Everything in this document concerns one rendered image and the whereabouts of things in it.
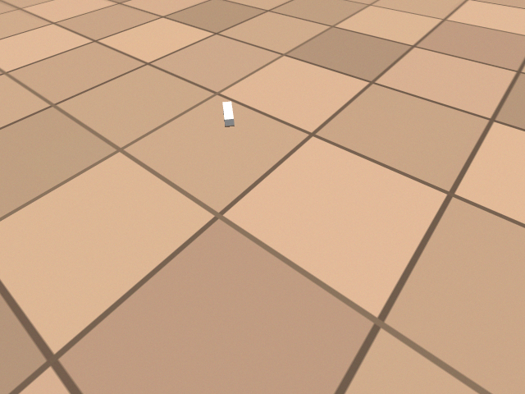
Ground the carton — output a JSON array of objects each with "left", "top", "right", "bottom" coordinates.
[{"left": 222, "top": 102, "right": 235, "bottom": 126}]

